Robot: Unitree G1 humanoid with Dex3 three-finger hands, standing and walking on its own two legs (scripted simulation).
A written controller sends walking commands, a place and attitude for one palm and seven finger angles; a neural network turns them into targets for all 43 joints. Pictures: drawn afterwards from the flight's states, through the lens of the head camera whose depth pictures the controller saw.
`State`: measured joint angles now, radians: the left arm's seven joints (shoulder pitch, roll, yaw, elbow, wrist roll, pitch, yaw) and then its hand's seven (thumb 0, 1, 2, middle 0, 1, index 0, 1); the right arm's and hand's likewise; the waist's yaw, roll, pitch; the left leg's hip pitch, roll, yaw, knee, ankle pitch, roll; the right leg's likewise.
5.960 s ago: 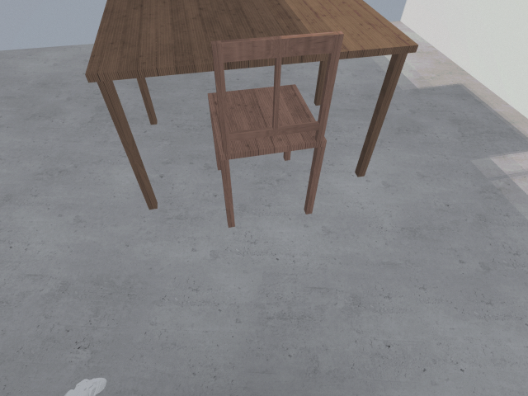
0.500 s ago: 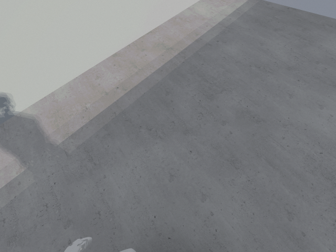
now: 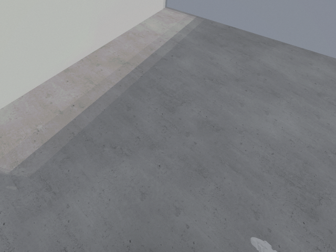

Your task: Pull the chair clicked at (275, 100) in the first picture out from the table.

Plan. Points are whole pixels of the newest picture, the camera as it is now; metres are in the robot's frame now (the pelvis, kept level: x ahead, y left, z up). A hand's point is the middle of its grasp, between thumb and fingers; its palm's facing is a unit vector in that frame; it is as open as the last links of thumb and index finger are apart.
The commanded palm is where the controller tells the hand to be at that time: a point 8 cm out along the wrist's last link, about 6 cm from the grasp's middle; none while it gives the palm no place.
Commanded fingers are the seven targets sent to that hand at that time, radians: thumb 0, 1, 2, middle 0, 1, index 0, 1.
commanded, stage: walk to a spot facing it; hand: left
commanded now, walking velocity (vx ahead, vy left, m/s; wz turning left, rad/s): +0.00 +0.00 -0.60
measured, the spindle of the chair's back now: out of the picture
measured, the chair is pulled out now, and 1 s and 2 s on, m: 0.00 0.00 0.00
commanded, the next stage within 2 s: turn to face it in 0.42 s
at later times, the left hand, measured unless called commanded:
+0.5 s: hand (139, 201) +0.28 +0.11 -0.17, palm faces -0.35 -0.91 -0.22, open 7.4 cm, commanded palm none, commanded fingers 0.00 0.90 0.90 -0.20 -0.30 -0.20 -0.30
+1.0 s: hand (130, 203) +0.28 +0.14 -0.19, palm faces -0.13 -0.98 -0.17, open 7.3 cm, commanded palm none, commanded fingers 0.00 0.90 0.90 -0.20 -0.30 -0.20 -0.30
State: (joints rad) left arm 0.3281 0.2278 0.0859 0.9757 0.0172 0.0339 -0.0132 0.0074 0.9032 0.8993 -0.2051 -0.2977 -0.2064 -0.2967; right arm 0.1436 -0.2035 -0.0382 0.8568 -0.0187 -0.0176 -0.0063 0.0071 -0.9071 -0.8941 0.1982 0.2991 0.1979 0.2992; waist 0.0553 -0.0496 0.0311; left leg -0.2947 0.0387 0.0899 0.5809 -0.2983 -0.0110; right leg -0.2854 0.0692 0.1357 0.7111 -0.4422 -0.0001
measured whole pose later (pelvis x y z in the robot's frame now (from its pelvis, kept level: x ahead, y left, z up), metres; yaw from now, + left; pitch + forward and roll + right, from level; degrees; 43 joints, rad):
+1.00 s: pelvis +0.16 -0.02 -0.01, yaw -11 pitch +0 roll -1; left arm 0.17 0.19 0.06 0.95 0.02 0.03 0.03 0.00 0.91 0.90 -0.21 -0.30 -0.21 -0.30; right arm 0.22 -0.16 -0.05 0.96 -0.02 0.03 0.00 0.01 -0.92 -0.89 0.20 0.30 0.20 0.30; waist -0.01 -0.06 0.07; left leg -0.36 0.03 0.13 0.69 -0.33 0.06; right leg -0.32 -0.08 -0.17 0.88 -0.52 0.03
